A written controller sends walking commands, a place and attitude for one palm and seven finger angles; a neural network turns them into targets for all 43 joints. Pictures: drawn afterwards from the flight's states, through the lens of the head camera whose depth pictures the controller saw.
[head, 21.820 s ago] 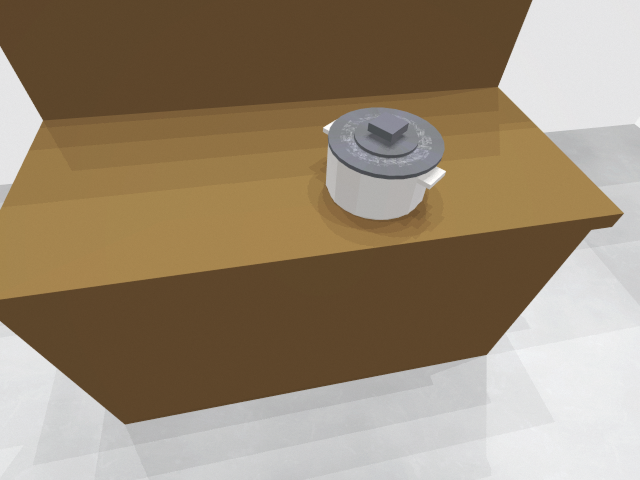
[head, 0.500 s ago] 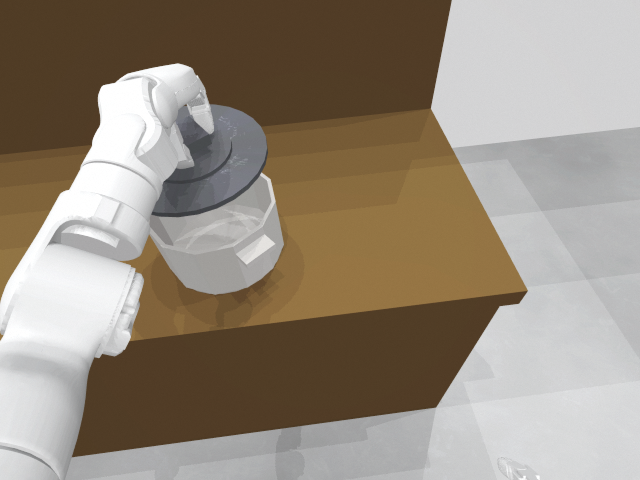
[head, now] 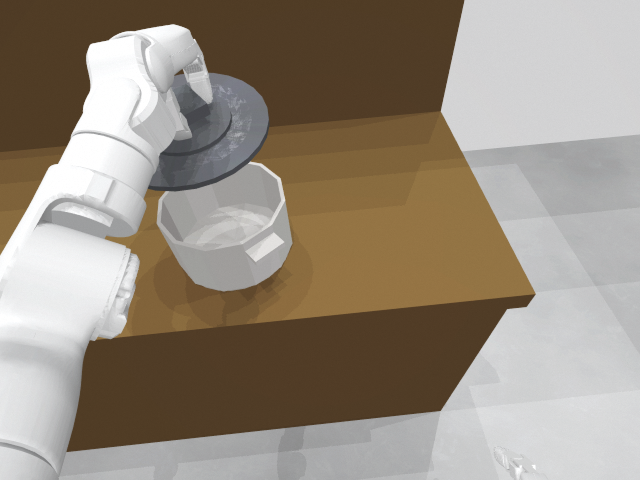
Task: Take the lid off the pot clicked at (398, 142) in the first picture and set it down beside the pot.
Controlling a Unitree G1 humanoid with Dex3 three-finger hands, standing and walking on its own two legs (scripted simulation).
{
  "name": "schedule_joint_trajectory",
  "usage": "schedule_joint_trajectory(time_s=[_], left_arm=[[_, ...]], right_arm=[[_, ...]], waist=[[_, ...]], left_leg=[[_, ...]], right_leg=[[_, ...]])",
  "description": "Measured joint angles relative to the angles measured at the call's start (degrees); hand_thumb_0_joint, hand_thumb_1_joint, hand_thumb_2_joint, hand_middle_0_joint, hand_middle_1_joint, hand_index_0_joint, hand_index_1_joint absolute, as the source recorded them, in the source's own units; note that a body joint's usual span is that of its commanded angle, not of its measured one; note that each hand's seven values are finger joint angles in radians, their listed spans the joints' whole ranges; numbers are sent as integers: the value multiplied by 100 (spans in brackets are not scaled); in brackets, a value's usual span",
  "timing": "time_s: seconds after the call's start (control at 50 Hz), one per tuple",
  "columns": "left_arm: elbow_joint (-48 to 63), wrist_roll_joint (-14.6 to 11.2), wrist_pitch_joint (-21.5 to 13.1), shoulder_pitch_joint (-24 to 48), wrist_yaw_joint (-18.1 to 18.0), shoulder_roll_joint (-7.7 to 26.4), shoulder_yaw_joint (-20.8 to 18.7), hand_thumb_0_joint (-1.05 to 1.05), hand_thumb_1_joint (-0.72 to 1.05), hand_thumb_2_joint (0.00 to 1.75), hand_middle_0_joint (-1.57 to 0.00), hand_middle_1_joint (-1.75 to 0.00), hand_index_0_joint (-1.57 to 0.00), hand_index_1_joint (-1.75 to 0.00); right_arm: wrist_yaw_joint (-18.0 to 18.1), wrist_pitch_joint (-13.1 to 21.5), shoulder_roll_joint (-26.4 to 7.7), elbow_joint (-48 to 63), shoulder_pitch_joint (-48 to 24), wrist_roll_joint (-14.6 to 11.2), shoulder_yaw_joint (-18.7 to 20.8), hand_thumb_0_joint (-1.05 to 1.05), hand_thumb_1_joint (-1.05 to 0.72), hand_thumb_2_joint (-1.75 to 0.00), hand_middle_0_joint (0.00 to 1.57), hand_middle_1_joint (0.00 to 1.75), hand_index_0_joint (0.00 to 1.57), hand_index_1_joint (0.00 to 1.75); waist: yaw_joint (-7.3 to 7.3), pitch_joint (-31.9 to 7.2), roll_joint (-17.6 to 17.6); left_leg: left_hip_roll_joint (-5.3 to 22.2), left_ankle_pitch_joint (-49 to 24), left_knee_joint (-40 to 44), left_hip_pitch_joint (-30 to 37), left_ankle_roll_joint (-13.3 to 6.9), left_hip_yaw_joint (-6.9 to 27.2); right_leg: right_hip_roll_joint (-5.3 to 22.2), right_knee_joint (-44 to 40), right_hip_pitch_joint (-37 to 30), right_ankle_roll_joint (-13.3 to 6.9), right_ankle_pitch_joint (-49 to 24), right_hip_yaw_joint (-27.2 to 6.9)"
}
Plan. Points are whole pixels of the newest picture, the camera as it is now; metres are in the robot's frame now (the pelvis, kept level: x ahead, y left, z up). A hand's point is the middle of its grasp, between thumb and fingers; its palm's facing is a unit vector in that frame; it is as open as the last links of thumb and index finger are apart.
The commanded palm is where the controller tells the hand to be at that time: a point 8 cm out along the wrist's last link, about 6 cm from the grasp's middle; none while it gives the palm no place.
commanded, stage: lift the lid straight up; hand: left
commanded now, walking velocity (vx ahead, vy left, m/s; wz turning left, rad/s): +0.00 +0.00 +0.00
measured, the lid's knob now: (180, 107) +0.51 +0.16 +0.22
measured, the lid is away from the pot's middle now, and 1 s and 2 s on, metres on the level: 0.01 0.09 0.22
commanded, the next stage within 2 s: move the lid sideways beside the pot in 0.22 s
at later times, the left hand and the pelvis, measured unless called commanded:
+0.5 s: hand (172, 99) +0.49 +0.16 +0.24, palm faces -0.23 -0.09 -0.97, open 8.5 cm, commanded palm +0.47 +0.18 +0.31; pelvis +0.00 +0.00 +0.00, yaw -1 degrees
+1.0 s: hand (105, 116) +0.47 +0.23 +0.24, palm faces -0.24 -0.09 -0.97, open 8.4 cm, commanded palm +0.46 +0.24 +0.31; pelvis +0.00 +0.00 +0.00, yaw +0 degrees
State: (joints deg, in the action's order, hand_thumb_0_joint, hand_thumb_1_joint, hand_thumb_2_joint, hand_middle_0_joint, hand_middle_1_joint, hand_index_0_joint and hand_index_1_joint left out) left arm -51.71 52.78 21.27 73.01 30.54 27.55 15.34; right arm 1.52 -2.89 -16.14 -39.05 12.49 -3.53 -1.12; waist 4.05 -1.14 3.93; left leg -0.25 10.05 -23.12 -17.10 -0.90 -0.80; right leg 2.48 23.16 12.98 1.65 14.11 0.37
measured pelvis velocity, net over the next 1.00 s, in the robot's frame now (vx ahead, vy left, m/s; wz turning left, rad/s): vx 0.00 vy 0.00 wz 0.01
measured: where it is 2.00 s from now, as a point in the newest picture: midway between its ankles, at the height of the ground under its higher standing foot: outside the picture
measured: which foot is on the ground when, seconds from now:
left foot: down 0.00-1.00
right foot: down 0.00-1.00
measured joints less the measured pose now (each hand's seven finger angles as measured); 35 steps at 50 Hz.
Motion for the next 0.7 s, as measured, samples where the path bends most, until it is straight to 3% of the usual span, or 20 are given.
schedule_joint_trajectory(time_s=[0.36,0.48,0.66,0.7], left_arm=[[-340,59,-75,321,21,-66,75,3,12,80,-59,-91,-62,-93],[-283,208,-340,161,-148,128,-208,3,12,80,-59,-91,-62,-93],[-58,271,-291,-125,-41,513,-415,3,12,80,-59,-91,-62,-93],[-65,241,-254,-127,29,566,-295,3,12,80,-59,-91,-62,-93]], right_arm=[[63,55,-8,-54,40,15,-21,1,-90,-90,20,30,20,30],[109,4,-11,-13,87,16,-48,1,-90,-90,20,30,20,30],[65,-88,-60,51,164,-12,6,1,-90,-90,20,30,20,30],[62,-123,-67,49,148,-42,17,1,-90,-90,20,30,20,30]], waist=[[54,28,-62],[117,12,-65],[90,15,-18],[68,20,-26]], left_leg=[[-2,-58,17,-81,-3,14],[32,-46,49,-71,3,-49],[53,-3,34,-45,4,-60],[49,13,7,-49,2,-34]], right_leg=[[-1,-21,77,2,-57,9],[-31,-60,93,-3,-77,-56],[-52,-102,46,-5,-67,-68],[-50,-97,28,-4,-54,-42]])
